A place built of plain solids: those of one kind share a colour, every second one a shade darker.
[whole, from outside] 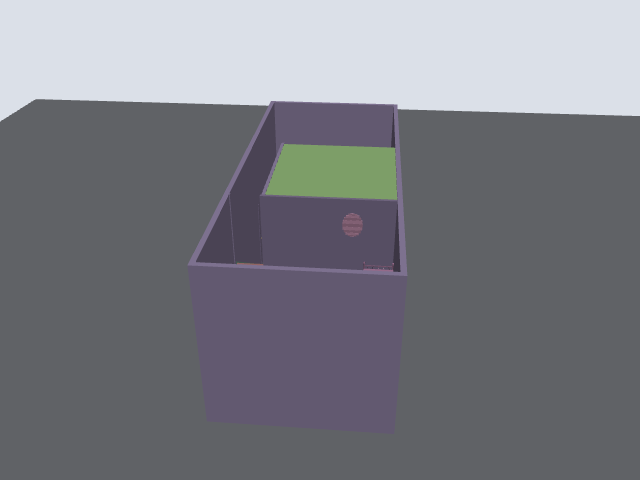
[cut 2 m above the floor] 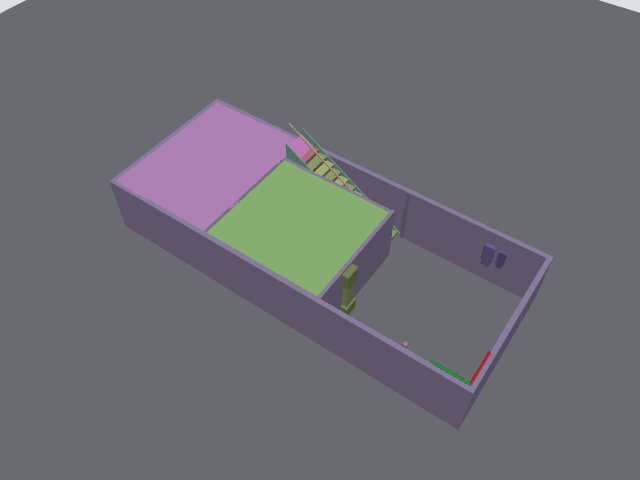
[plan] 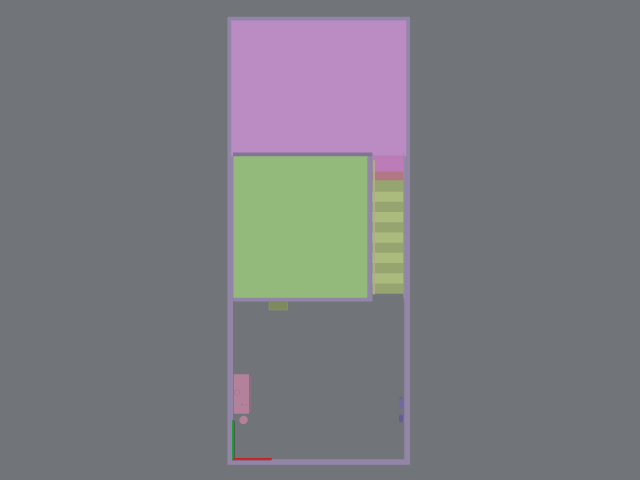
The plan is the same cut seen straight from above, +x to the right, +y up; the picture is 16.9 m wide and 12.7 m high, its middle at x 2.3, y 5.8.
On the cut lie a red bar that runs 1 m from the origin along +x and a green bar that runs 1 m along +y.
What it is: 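A farmhouse's boxed stair, a dwelling of no particular year; the kitchen below, the upper room 2.47 m above it, and between them a joiner's timber flight of 14 risers of about 0.177 m on goings of about 0.270 m, 0.81 m clear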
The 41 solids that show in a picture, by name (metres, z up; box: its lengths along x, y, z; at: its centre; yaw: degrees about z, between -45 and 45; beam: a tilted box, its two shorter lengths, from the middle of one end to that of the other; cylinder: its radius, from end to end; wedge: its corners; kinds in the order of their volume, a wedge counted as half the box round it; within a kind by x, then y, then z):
{
 "beside_box_1": {"box": [3.56, 3.75, 4.83], "at": [1.78, 6.14, 2.37]},
 "upper_1": {"box": [4.63, 3.59, 2.52], "at": [2.27, 9.81, 1.21]},
 "wall_1": {"box": [0.15, 11.86, 4.83], "at": [-0.07, 5.78, 2.37]},
 "wall_2": {"box": [3.69, 0.1, 2.58], "at": [1.85, 4.22, 1.24]},
 "wall_3": {"box": [3.69, 0.1, 4.83], "at": [1.85, 8.07, 2.37]},
 "wall_4": {"box": [4.83, 0.15, 4.83], "at": [2.27, -0.07, 2.37]},
 "wall_5": {"box": [4.83, 0.15, 4.83], "at": [2.27, 11.63, 2.37]},
 "wall_6": {"box": [0.1, 3.94, 4.83], "at": [3.61, 6.14, 2.37]},
 "wall_7": {"box": [0.028, 0.1, 2.58], "at": [4.52, 4.22, 1.24]},
 "wall_8": {"box": [0.028, 0.1, 4.83], "at": [4.52, 8.07, 2.37]},
 "wall_9": {"box": [0.15, 11.86, 4.83], "at": [4.61, 5.78, 2.37]},
 "carriage_1": {"wedge": [[3.69, 4.44, -0.05], [3.69, 4.44, 0.0], [3.69, 8.04, -0.05], [3.69, 8.04, 2.36], [4.51, 4.44, -0.05], [4.51, 4.44, 0.0], [4.51, 8.04, -0.05], [4.51, 8.04, 2.36]]},
 "single_bed_1": {"box": [0.79, 1.86, 0.21], "at": [0.41, 9.67, 2.92]},
 "string_1": {"wedge": [[3.66, 4.28, -0.05], [3.66, 4.28, 0.15], [3.66, 8.02, -0.05], [3.66, 8.02, 2.6], [3.69, 4.28, -0.05], [3.69, 4.28, 0.15], [3.69, 8.02, -0.05], [3.69, 8.02, 2.6]]},
 "string_2": {"wedge": [[4.5, 4.28, -0.05], [4.5, 4.28, 0.15], [4.5, 8.02, -0.05], [4.5, 8.02, 2.6], [4.53, 4.28, -0.05], [4.53, 4.28, 0.15], [4.53, 8.02, -0.05], [4.53, 8.02, 2.6]]},
 "rail_1": {"wedge": [[3.71, 4.36, 1.0], [3.71, 4.36, 1.05], [3.71, 7.91, 3.33], [3.71, 7.91, 3.38], [3.75, 4.36, 1.0], [3.75, 4.36, 1.05], [3.75, 7.91, 3.33], [3.75, 7.91, 3.38]]},
 "longcase_clock_1": {"box": [0.47, 0.22, 0.38], "at": [1.2, 4.06, 0.28]},
 "longcase_clock_2": {"box": [0.48, 0.22, 0.52], "at": [1.2, 4.06, 1.7]},
 "longcase_clock_3": {"box": [0.34, 0.17, 0.99], "at": [1.2, 4.09, 0.96]},
 "tread_1": {"wedge": [[3.68, 4.38, 0.12], [3.68, 4.38, 0.18], [3.68, 4.71, 0.12], [3.68, 4.71, 0.18], [4.51, 4.38, 0.12], [4.51, 4.38, 0.18], [4.51, 4.71, 0.12], [4.51, 4.71, 0.18]]},
 "tread_2": {"wedge": [[3.68, 4.65, 0.3], [3.68, 4.65, 0.35], [3.68, 4.98, 0.3], [3.68, 4.98, 0.35], [4.51, 4.65, 0.3], [4.51, 4.65, 0.35], [4.51, 4.98, 0.3], [4.51, 4.98, 0.35]]},
 "tread_3": {"wedge": [[3.68, 4.92, 0.48], [3.68, 4.92, 0.53], [3.68, 5.25, 0.48], [3.68, 5.25, 0.53], [4.51, 4.92, 0.48], [4.51, 4.92, 0.53], [4.51, 5.25, 0.48], [4.51, 5.25, 0.53]]},
 "tread_4": {"wedge": [[3.68, 5.19, 0.65], [3.68, 5.19, 0.71], [3.68, 5.52, 0.65], [3.68, 5.52, 0.71], [4.51, 5.19, 0.65], [4.51, 5.19, 0.71], [4.51, 5.52, 0.65], [4.51, 5.52, 0.71]]},
 "tread_5": {"wedge": [[3.68, 5.46, 0.83], [3.68, 5.46, 0.88], [3.68, 5.79, 0.83], [3.68, 5.79, 0.88], [4.51, 5.46, 0.83], [4.51, 5.46, 0.88], [4.51, 5.79, 0.83], [4.51, 5.79, 0.88]]},
 "tread_6": {"wedge": [[3.68, 5.73, 1.01], [3.68, 5.73, 1.06], [3.68, 6.06, 1.01], [3.68, 6.06, 1.06], [4.51, 5.73, 1.01], [4.51, 5.73, 1.06], [4.51, 6.06, 1.01], [4.51, 6.06, 1.06]]},
 "tread_7": {"wedge": [[3.68, 6.0, 1.18], [3.68, 6.0, 1.24], [3.68, 6.33, 1.18], [3.68, 6.33, 1.24], [4.51, 6.0, 1.18], [4.51, 6.0, 1.24], [4.51, 6.33, 1.18], [4.51, 6.33, 1.24]]},
 "tread_8": {"wedge": [[3.68, 6.27, 1.36], [3.68, 6.27, 1.42], [3.68, 6.6, 1.36], [3.68, 6.6, 1.42], [4.51, 6.27, 1.36], [4.51, 6.27, 1.41], [4.51, 6.6, 1.36], [4.51, 6.6, 1.42]]},
 "tread_9": {"wedge": [[3.68, 6.54, 1.54], [3.68, 6.54, 1.59], [3.68, 6.87, 1.54], [3.68, 6.87, 1.59], [4.51, 6.54, 1.54], [4.51, 6.54, 1.59], [4.51, 6.87, 1.54], [4.51, 6.87, 1.59]]},
 "tread_10": {"wedge": [[3.68, 6.81, 1.72], [3.68, 6.81, 1.77], [3.68, 7.14, 1.72], [3.68, 7.14, 1.77], [4.51, 6.81, 1.72], [4.51, 6.81, 1.77], [4.51, 7.14, 1.72], [4.51, 7.14, 1.77]]},
 "tread_11": {"wedge": [[3.68, 7.08, 1.89], [3.68, 7.08, 1.95], [3.68, 7.41, 1.89], [3.68, 7.41, 1.95], [4.51, 7.08, 1.89], [4.51, 7.08, 1.95], [4.51, 7.41, 1.89], [4.51, 7.41, 1.95]]},
 "coat_pegs_1": {"box": [0.11, 0.15, 0.64], "at": [4.44, 1.09, 1.24]},
 "coat_pegs_2": {"box": [0.11, 0.25, 0.83], "at": [4.44, 1.48, 1.14]},
 "kitchen_range_1": {"box": [0.024, 1.05, 0.22], "at": [0.01, 1.72, 0.97]},
 "kitchen_range_2": {"box": [0.42, 1.05, 0.035], "at": [0.21, 1.72, 0.84]},
 "kitchen_range_3": {"cylinder": 0.11, "from": [0.28, 1.04, 0.0], "to": [0.28, 1.04, 0.28]},
 "riser_1": {"wedge": [[3.68, 7.38, 1.92], [3.68, 7.38, 2.08], [3.68, 7.68, 2.01], [3.68, 7.68, 2.08], [4.51, 7.38, 1.92], [4.51, 7.38, 2.08], [4.51, 7.68, 2.01], [4.51, 7.68, 2.08]]},
 "wall_mirror_1": {"box": [0.47, 0.034, 0.09], "at": [1.17, 8.14, 3.83]},
 "wall_mirror_2": {"box": [0.54, 0.034, 0.1], "at": [1.17, 8.14, 3.92]},
 "wall_mirror_3": {"box": [0.56, 0.034, 0.1], "at": [1.17, 8.14, 4.02]},
 "wall_mirror_4": {"box": [0.54, 0.034, 0.1], "at": [1.17, 8.14, 4.12]},
 "wall_mirror_5": {"box": [0.47, 0.034, 0.09], "at": [1.17, 8.14, 4.21]}
}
